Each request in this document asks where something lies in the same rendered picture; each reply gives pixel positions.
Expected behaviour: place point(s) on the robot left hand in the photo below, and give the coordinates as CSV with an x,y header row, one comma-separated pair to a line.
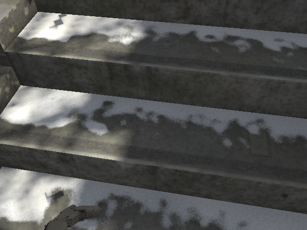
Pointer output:
x,y
72,215

